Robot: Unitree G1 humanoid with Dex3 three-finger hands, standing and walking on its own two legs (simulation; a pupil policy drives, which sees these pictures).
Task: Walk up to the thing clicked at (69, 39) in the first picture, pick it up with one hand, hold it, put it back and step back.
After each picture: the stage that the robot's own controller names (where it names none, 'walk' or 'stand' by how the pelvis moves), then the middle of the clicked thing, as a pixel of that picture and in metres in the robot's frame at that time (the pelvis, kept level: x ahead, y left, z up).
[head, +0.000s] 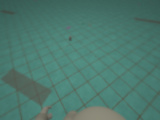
stand; (70, 38) +1.77 +0.57 -0.72
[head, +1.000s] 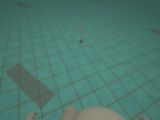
walk; (81, 41) +1.70 +0.24 -0.70
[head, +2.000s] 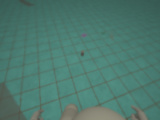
walk; (82, 53) +1.15 +0.17 -0.70
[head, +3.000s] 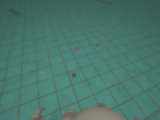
walk; (73, 73) +0.72 +0.24 -0.71
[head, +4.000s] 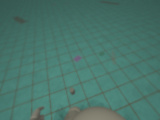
walk; (72, 91) +0.43 +0.26 -0.69
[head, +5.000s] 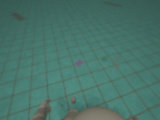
stand; (73, 100) +0.31 +0.19 -0.71
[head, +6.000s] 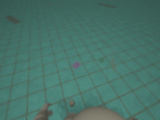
stand; (71, 103) +0.28 +0.20 -0.72
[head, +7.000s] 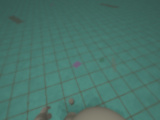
stand; (71, 101) +0.30 +0.22 -0.73
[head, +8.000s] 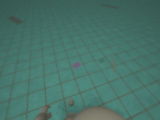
stand; (71, 102) +0.29 +0.22 -0.73
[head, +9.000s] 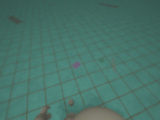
go down; (71, 102) +0.29 +0.22 -0.73
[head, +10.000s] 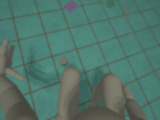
go down; (63, 61) +0.39 +0.23 -0.32
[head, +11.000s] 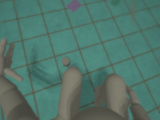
approach; (66, 62) +0.38 +0.23 -0.30
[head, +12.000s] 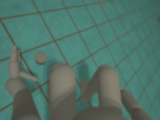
close in; (41, 59) +0.36 +0.26 -0.22
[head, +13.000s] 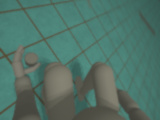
close; (31, 60) +0.36 +0.27 -0.22
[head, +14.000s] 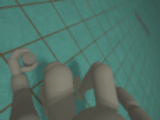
lift; (28, 60) +0.35 +0.28 -0.22
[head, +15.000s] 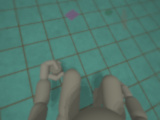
lift; (57, 70) +0.29 +0.24 -0.07
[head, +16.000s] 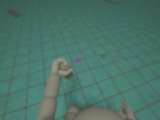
lift; (66, 70) +0.33 +0.17 +0.04
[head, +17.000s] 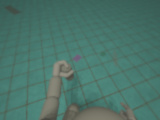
hold; (68, 72) +0.33 +0.17 +0.00
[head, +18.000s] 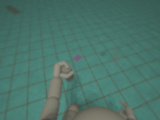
hold; (68, 73) +0.32 +0.17 -0.01
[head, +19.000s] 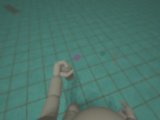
crouch; (67, 72) +0.33 +0.17 -0.01
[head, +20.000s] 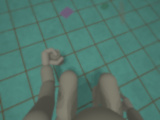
lower; (57, 58) +0.40 +0.23 -0.11
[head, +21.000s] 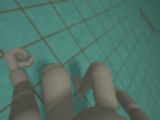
lower; (25, 59) +0.37 +0.29 -0.22
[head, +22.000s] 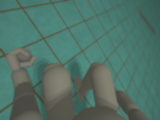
lower; (26, 59) +0.37 +0.29 -0.22
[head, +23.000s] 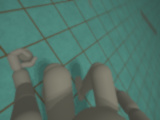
lower; (27, 59) +0.36 +0.29 -0.22
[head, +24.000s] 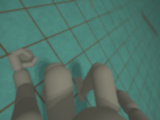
lower; (28, 59) +0.36 +0.29 -0.22
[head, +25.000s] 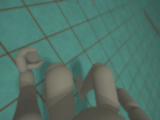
open; (32, 59) +0.35 +0.28 -0.22
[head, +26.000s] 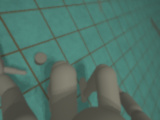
stand; (40, 59) +0.35 +0.27 -0.22
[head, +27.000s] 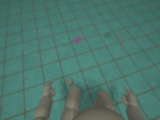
stand; (70, 82) +0.33 +0.21 -0.55
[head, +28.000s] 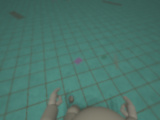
stand; (71, 99) +0.32 +0.20 -0.66
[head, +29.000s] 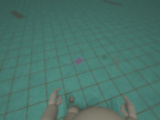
stand; (71, 99) +0.31 +0.20 -0.67
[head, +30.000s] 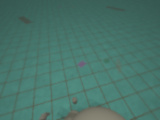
stand; (74, 100) +0.34 +0.19 -0.72
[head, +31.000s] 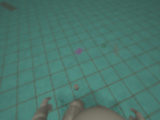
walk; (76, 87) +0.38 +0.17 -0.70
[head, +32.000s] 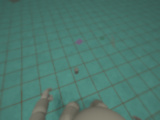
walk; (76, 70) +0.64 +0.17 -0.69
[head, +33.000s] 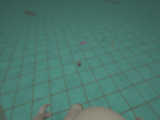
stand; (79, 63) +0.96 +0.25 -0.70
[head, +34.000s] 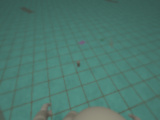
stand; (78, 63) +0.95 +0.22 -0.72
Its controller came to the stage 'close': yes
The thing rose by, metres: 0.70
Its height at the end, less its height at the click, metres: +0.00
